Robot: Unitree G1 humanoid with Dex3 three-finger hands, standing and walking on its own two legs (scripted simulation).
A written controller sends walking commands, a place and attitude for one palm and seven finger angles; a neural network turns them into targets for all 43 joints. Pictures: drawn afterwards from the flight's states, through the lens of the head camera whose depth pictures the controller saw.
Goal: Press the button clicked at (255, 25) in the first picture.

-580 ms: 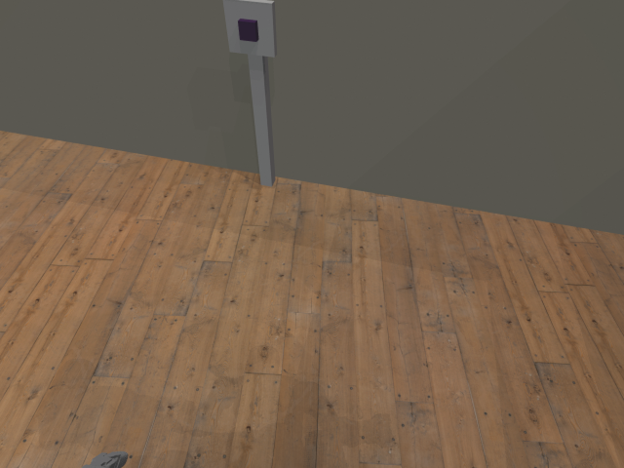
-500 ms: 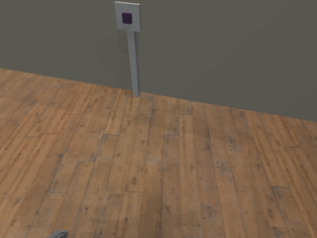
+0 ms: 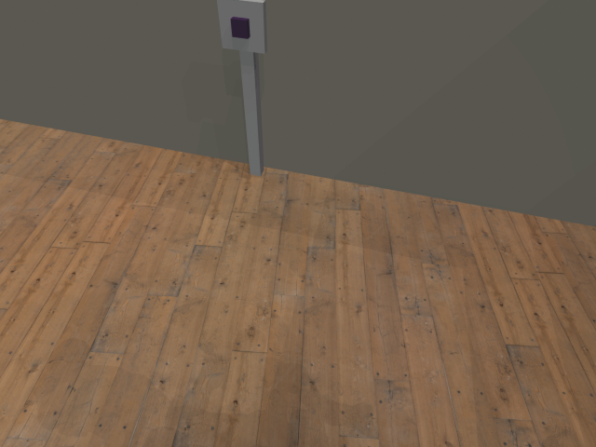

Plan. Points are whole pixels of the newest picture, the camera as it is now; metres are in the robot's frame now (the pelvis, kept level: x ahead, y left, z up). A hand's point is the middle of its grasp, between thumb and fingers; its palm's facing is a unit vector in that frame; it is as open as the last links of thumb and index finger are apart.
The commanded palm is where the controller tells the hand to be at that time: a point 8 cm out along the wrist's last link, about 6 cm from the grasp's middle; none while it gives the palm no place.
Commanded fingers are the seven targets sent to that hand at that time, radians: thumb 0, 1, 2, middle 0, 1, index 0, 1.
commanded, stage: stand and wait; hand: left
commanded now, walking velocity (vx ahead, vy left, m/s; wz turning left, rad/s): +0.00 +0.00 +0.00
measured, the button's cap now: (240, 27) +1.51 +0.30 -0.02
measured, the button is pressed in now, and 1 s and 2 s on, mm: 0 0 0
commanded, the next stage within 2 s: look at it before walking up in 0.26 s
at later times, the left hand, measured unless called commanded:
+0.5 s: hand out of the picture +0.07 +0.24 -0.16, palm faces -0.03 -0.95 -0.33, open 7.4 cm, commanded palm none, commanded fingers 0.00 0.90 0.90 -0.20 -0.30 -0.20 -0.30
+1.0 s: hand out of the picture +0.08 +0.24 -0.15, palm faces -0.03 -0.94 -0.33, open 7.4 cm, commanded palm none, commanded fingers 0.00 0.90 0.90 -0.20 -0.30 -0.20 -0.30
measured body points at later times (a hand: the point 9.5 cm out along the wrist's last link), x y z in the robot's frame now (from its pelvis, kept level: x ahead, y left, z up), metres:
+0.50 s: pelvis +0.00 +0.00 +0.00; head +0.00 +0.00 +0.45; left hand +0.07 +0.29 -0.13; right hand +0.07 -0.30 -0.13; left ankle +0.01 +0.12 -0.74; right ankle +0.01 -0.13 -0.74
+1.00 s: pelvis +0.01 -0.01 +0.00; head +0.01 -0.01 +0.45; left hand +0.08 +0.29 -0.13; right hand +0.09 -0.31 -0.13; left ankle +0.01 +0.12 -0.74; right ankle +0.01 -0.13 -0.74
